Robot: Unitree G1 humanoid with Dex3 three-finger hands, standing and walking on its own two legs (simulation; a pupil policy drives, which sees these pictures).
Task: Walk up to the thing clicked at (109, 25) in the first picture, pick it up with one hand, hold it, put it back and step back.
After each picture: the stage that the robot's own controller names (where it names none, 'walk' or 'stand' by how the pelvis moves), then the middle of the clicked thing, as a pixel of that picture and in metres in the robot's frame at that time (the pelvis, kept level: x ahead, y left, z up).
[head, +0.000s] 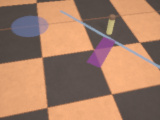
stand; (110, 24) +1.61 -0.39 -0.66
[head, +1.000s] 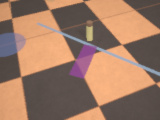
walk; (89, 31) +1.51 -0.04 -0.63
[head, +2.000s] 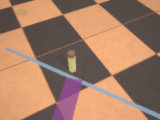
walk; (71, 61) +0.98 +0.12 -0.65
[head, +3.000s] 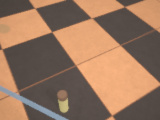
walk; (63, 101) +0.56 +0.14 -0.63
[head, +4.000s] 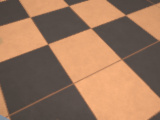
stand; out of the picture +0.36 +0.14 -0.63
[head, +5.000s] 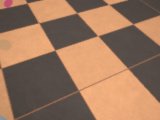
stand; out of the picture +0.34 +0.11 -0.65
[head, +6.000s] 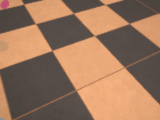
stand; out of the picture +0.35 +0.13 -0.66
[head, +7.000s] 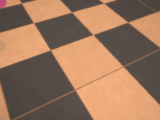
stand; out of the picture +0.34 +0.14 -0.66
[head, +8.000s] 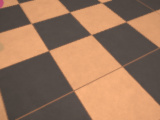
stand; out of the picture +0.32 +0.14 -0.66
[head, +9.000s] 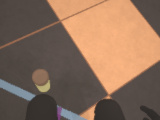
go down; (42, 82) +0.38 +0.17 -0.38
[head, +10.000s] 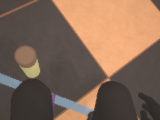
go down; (29, 64) +0.41 +0.20 -0.25
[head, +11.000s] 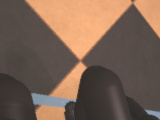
close in; out of the picture +0.38 +0.24 -0.16
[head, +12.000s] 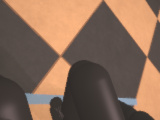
close; out of the picture +0.40 +0.25 -0.15
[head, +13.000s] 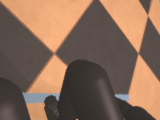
close; out of the picture +0.41 +0.25 -0.15
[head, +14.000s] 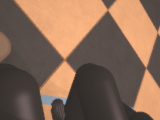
lift; out of the picture +0.34 +0.23 -0.14
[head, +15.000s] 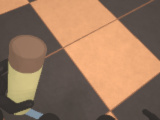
lift; (23, 81) +0.31 +0.16 +0.07
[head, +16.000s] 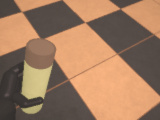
hold; (35, 80) +0.32 +0.14 +0.08
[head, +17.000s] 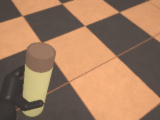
hold; (36, 83) +0.31 +0.14 +0.07
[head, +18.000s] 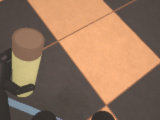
crouch; (25, 68) +0.37 +0.16 +0.01
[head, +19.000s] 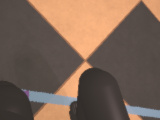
lower; out of the picture +0.44 +0.24 -0.08
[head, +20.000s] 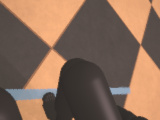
lower; out of the picture +0.43 +0.27 -0.16
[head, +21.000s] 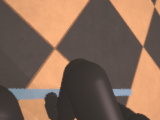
lower; out of the picture +0.43 +0.27 -0.15
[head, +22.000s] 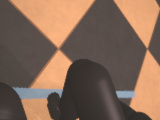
lower; out of the picture +0.42 +0.27 -0.16
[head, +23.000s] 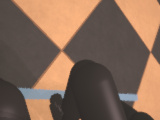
rest; out of the picture +0.41 +0.26 -0.15
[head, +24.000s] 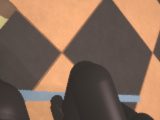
open; out of the picture +0.47 +0.19 -0.18
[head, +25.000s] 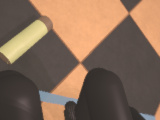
stand; (27, 38) +0.51 +0.12 -0.27
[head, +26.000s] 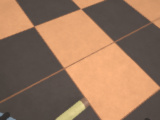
stand; (72, 112) +0.43 +0.00 -0.64
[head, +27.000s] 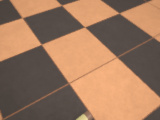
stand; out of the picture +0.42 +0.01 -0.69
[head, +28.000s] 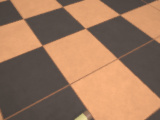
stand; out of the picture +0.44 +0.01 -0.69
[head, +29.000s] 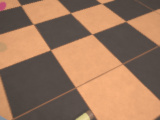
stand; out of the picture +0.48 +0.02 -0.74
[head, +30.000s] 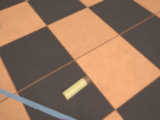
walk; (76, 87) +0.65 +0.06 -0.72
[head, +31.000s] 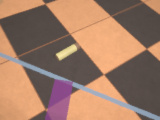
walk; (67, 51) +1.00 +0.06 -0.72
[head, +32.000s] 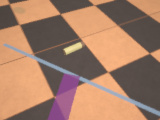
stand; (74, 47) +1.28 +0.09 -0.73
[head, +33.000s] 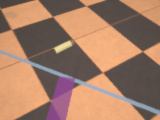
stand; (64, 46) +1.33 +0.17 -0.75
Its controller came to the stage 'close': yes
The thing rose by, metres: 0.71
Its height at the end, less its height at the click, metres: -0.09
